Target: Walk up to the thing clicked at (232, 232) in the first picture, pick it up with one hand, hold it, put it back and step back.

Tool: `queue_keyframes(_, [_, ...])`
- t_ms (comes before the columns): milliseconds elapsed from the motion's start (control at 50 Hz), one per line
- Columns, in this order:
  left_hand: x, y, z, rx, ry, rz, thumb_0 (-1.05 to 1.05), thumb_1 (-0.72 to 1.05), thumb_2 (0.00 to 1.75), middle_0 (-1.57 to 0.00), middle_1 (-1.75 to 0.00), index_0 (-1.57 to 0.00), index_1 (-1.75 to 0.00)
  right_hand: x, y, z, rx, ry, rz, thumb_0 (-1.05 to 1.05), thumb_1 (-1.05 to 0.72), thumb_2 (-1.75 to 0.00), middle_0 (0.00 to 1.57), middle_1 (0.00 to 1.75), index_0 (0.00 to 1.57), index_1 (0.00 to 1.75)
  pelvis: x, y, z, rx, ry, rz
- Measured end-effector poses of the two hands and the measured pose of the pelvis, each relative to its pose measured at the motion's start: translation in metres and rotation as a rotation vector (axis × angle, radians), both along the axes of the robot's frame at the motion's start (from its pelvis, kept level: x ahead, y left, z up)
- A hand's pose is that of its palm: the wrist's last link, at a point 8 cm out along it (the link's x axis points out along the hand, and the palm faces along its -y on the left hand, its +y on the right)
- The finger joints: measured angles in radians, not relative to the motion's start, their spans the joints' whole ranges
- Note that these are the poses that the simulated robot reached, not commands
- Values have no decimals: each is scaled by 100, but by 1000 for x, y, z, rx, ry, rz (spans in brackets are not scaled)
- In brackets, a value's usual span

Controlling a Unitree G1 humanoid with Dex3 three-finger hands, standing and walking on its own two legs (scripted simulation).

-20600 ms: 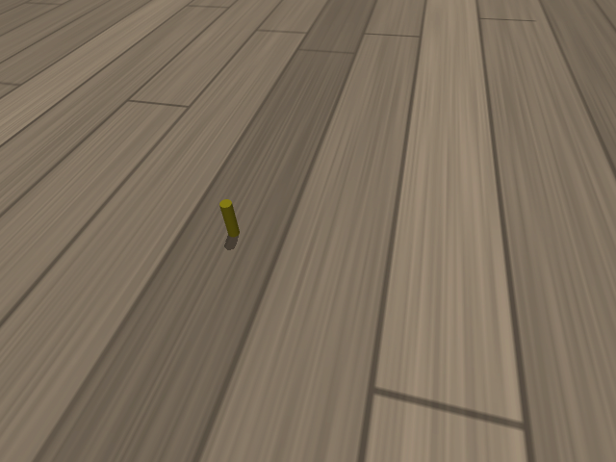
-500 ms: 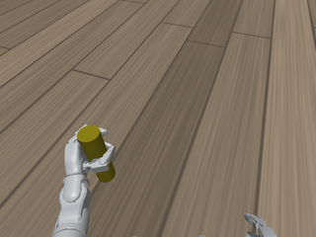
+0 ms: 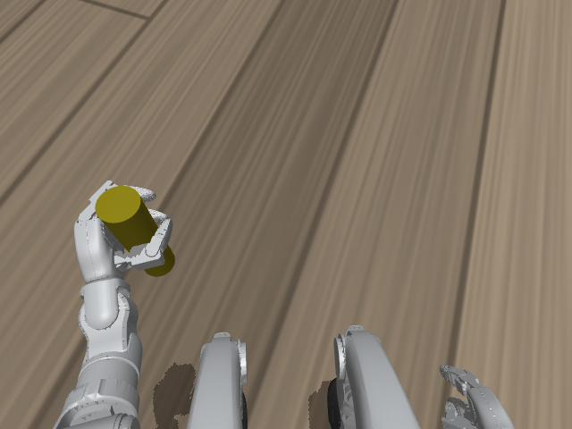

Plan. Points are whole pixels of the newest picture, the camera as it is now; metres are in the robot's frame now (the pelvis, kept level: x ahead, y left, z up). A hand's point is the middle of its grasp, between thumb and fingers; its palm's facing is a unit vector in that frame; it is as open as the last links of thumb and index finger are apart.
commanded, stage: crouch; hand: left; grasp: from the side
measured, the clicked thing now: (142, 237) +0.39 +0.22 -0.04
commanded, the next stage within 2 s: lower in 1.18 s
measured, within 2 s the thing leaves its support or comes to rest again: neither
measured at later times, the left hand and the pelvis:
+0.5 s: hand (167, 264) +0.41 +0.23 -0.21, palm faces +0.26 -0.97 -0.02, open 7.3 cm; pelvis -0.05 +0.00 -0.18, yaw -2 degrees
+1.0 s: hand (177, 270) +0.42 +0.24 -0.30, palm faces +0.21 -0.98 -0.03, open 7.3 cm; pelvis -0.05 +0.01 -0.24, yaw -5 degrees
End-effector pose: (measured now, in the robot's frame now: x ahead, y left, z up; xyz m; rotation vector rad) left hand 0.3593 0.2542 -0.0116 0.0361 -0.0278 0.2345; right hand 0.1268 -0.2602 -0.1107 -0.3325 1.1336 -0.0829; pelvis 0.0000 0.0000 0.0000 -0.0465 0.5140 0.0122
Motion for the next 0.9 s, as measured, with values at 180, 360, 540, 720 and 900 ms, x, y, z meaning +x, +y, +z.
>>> queue_keyframes(180, [-5, 13, -86, 2, 46, 14, 2, 2, 106, -95, -104, -83, -107, -21, 7, -79, 24, 75, 31, 1, -90, -90, 20, 30, 20, 30, -21, -1, -68, -4, 58, -5])
queue_keyframes(360, [-4, 15, -166, 0, 37, 12, 2, 1, 106, -95, -103, -83, -106, -53, -4, -142, -22, 132, 51, 1, -90, -90, 20, 30, 20, 30, -43, -3, -138, -16, 46, -12])
queue_keyframes(540, [15, 24, -208, -13, 11, 22, 2, 1, 106, -95, -103, -83, -106, -93, -10, -184, -53, 198, 22, 1, -91, -91, 20, 30, 20, 30, -54, 0, -188, -29, 10, -20])
queue_keyframes(720, [16, 20, -254, -26, 53, -1, 2, 1, 106, -95, -103, -83, -106, -115, -9, -210, -63, 251, 29, 1, -91, -90, 20, 30, 20, 30, -59, 3, -219, -48, -22, -34])
queue_keyframes(900, [24, 26, -282, -21, 35, -1, 2, 1, 106, -95, -103, -83, -106, -113, -8, -218, -104, 279, 68, 0, -91, -90, 20, 30, 21, 30, -57, 6, -237, -75, -42, -45])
